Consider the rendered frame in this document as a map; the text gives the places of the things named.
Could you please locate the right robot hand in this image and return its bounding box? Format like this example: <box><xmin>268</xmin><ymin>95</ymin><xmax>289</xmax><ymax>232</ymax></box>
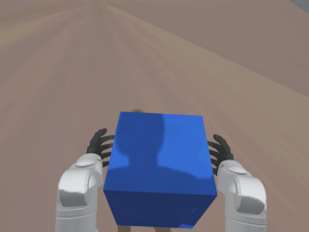
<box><xmin>207</xmin><ymin>134</ymin><xmax>234</xmax><ymax>176</ymax></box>

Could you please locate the carton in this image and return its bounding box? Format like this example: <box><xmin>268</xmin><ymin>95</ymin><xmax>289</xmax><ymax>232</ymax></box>
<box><xmin>103</xmin><ymin>111</ymin><xmax>217</xmax><ymax>229</ymax></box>

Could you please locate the left robot hand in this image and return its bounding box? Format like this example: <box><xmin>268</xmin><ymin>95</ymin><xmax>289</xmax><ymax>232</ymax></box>
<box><xmin>86</xmin><ymin>128</ymin><xmax>115</xmax><ymax>167</ymax></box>

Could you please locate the robot left forearm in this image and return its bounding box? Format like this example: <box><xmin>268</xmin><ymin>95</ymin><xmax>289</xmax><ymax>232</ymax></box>
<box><xmin>55</xmin><ymin>153</ymin><xmax>103</xmax><ymax>232</ymax></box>

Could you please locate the robot right forearm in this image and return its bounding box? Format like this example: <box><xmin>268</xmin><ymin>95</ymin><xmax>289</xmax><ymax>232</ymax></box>
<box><xmin>217</xmin><ymin>159</ymin><xmax>267</xmax><ymax>232</ymax></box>

